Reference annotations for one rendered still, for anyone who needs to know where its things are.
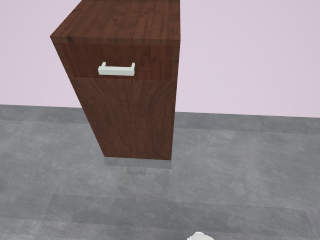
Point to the drawer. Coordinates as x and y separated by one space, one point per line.
152 62

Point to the cabinet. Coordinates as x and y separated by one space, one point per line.
130 118

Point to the handle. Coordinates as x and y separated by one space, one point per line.
114 70

